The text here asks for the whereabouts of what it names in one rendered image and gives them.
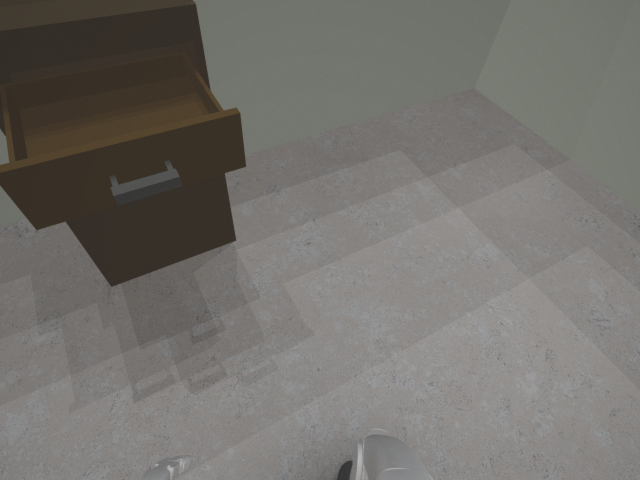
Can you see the handle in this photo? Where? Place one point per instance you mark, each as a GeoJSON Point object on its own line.
{"type": "Point", "coordinates": [147, 186]}

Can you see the cabinet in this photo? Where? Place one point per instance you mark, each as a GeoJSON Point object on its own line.
{"type": "Point", "coordinates": [40, 38]}

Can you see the drawer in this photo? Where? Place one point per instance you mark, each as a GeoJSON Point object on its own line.
{"type": "Point", "coordinates": [68, 133]}

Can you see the left robot hand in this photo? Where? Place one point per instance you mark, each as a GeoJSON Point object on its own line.
{"type": "Point", "coordinates": [169, 468]}

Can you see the right robot thigh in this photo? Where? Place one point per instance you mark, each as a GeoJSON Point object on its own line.
{"type": "Point", "coordinates": [382, 457]}

